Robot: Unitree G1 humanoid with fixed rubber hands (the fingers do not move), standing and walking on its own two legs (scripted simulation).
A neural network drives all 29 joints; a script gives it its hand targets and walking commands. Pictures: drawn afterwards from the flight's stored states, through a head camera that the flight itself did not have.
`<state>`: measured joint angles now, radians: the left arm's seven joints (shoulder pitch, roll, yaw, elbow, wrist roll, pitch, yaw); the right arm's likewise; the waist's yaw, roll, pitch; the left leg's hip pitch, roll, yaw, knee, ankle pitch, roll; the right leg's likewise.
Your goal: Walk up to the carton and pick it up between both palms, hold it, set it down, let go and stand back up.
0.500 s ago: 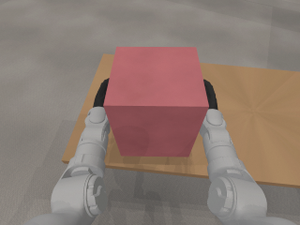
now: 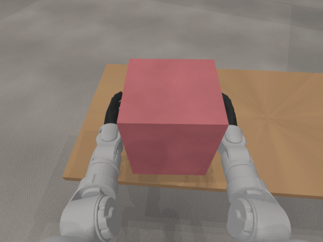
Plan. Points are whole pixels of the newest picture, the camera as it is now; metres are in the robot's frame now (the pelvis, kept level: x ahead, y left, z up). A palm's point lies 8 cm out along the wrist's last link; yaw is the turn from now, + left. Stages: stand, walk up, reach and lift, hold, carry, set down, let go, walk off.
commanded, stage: set down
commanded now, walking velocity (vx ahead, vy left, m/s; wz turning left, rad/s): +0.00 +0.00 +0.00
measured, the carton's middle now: (170, 121) +0.42 +0.01 +0.05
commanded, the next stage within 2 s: none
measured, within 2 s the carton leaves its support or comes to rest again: rests again in 1.24 s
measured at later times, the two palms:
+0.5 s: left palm (104, 123) +0.41 +0.19 +0.04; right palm (214, 122) +0.42 -0.11 +0.04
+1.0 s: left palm (107, 110) +0.44 +0.19 +0.05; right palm (216, 118) +0.44 -0.12 +0.04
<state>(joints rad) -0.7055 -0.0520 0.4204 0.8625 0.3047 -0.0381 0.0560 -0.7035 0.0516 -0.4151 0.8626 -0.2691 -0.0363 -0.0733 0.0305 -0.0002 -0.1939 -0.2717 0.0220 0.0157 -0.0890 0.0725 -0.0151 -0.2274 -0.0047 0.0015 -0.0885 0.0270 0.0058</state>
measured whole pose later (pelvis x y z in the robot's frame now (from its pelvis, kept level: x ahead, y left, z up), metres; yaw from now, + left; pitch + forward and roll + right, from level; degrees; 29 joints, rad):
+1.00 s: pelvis +0.01 +0.03 +0.00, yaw -1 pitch +22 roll +0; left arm -0.89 0.12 0.06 1.14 -0.05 -0.12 0.17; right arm -0.87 -0.09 -0.14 1.19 0.06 -0.15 -0.18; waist 0.02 -0.03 -0.24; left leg -0.50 -0.01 0.03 0.19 -0.07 0.01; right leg -0.42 -0.04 0.02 0.11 -0.07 0.04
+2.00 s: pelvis -0.03 +0.02 +0.00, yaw -1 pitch +11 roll +0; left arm -0.91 0.21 0.04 1.02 -0.13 0.13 0.13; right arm -0.96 -0.15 -0.07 1.07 0.15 0.14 -0.15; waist 0.06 -0.02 -0.14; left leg -0.33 0.00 0.03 0.15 -0.03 0.01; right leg -0.28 -0.03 0.03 0.14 -0.06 0.03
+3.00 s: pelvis -0.04 +0.01 +0.00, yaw +0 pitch +7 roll +0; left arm -0.65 0.18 0.03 0.96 -0.14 -0.05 0.09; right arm -0.68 -0.08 -0.03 0.94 0.11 -0.01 -0.18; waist 0.05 0.00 -0.10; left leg -0.27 0.01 0.02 0.22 -0.06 0.00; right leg -0.23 -0.01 0.01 0.21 -0.10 0.02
